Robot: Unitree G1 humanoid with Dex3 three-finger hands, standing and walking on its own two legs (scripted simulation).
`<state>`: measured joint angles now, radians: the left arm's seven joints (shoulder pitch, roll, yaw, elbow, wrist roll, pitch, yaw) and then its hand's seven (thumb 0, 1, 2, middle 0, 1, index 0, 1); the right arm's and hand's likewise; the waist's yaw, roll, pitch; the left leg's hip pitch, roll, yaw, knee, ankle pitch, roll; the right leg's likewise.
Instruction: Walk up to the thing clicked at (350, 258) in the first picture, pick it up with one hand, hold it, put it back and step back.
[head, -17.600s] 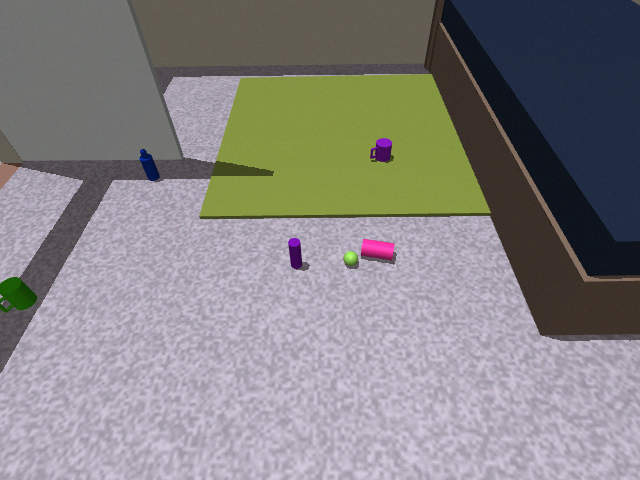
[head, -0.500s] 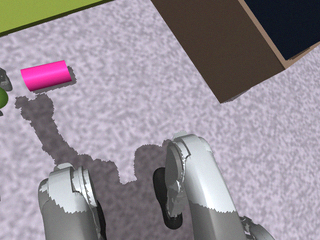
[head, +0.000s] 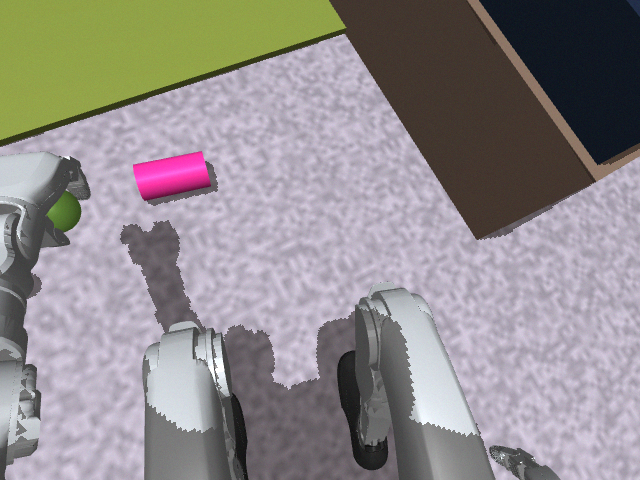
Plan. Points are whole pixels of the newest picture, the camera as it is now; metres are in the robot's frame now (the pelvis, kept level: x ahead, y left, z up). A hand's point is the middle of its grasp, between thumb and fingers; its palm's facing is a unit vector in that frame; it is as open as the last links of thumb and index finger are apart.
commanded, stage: lift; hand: left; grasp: from above
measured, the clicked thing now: (54, 210) +0.48 +0.30 -0.15
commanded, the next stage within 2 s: hold in 1.22 s
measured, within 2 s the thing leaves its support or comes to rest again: neither
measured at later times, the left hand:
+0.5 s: hand out of the picture +0.39 +0.27 +0.08, palm faces -0.44 -0.09 -0.89, open 8.0 cm
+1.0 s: hand out of the picture +0.38 +0.24 +0.23, palm faces -0.44 -0.10 -0.89, open 8.0 cm
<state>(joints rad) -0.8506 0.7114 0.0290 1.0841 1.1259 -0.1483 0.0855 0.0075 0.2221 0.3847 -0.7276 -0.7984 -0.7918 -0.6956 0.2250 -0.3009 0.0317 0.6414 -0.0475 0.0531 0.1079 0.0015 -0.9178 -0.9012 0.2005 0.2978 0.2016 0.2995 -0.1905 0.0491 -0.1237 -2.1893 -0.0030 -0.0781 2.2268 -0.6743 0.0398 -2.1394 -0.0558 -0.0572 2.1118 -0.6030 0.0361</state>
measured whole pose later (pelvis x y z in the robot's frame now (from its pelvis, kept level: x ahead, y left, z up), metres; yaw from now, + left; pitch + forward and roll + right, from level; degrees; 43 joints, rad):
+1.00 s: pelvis +0.05 -0.01 +0.31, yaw +3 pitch +15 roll -2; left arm -0.38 0.41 -0.17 0.87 0.99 0.01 0.14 0.01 0.23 0.34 -0.75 -0.77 -0.82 -0.66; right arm 0.26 -0.25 -0.03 0.73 0.05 -0.01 -0.06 0.01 -0.91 -0.90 0.20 0.30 0.20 0.30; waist -0.07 0.04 -0.13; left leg -0.87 0.04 0.01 1.09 -0.47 0.01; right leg -0.88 -0.02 -0.02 1.03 -0.41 0.02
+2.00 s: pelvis +0.09 -0.01 +0.37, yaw +2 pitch +5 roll +0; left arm -0.26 0.40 -0.22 0.66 0.99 0.02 -0.01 0.02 0.24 0.35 -0.76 -0.73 -0.83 -0.63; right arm 0.22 -0.25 -0.03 0.68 0.07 0.07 -0.05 0.01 -0.91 -0.90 0.20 0.30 0.20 0.30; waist 0.00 0.05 -0.06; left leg -0.37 0.02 0.05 0.62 -0.33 0.00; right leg -0.41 -0.02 0.01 0.61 -0.28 0.02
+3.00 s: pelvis +0.08 -0.01 +0.38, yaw +2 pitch +1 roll +1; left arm -0.21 0.40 -0.22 0.56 0.98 0.01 -0.06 0.02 0.26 0.32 -0.77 -0.68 -0.84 -0.59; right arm 0.17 -0.25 -0.01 0.67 0.08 0.08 -0.07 0.01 -0.91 -0.90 0.20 0.30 0.20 0.30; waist 0.02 0.05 -0.01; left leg -0.24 0.02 0.05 0.47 -0.25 0.00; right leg -0.29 -0.02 0.01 0.49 -0.22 0.01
